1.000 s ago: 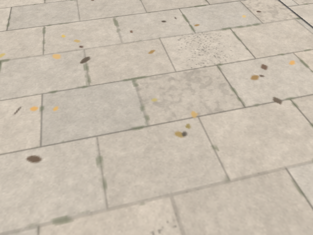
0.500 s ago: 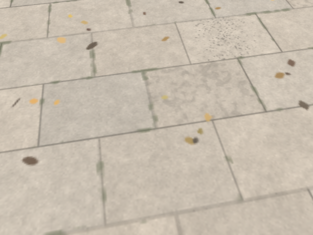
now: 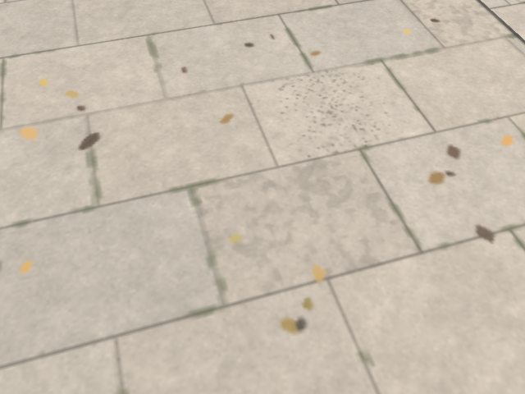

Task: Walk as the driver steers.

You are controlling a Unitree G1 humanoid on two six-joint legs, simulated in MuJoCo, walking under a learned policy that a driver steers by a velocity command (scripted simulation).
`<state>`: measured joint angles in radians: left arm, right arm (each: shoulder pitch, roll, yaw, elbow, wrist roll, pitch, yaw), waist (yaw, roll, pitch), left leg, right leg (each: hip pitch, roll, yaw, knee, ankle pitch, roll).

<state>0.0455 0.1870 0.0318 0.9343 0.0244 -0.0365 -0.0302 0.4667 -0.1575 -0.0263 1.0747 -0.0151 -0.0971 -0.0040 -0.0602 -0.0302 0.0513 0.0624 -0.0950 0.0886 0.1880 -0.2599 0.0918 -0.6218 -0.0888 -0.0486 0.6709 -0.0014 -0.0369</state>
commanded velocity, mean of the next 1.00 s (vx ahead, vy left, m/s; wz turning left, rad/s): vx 0.40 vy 0.00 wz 0.36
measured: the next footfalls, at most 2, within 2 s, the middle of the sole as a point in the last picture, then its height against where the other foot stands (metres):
right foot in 0.12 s outside the picture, level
left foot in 0.68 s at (215, 380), level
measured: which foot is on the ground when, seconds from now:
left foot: down 0.00-0.14, up 0.16-0.66, down 0.68-1.00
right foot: up 0.00-0.10, down 0.12-0.66, up 0.68-1.00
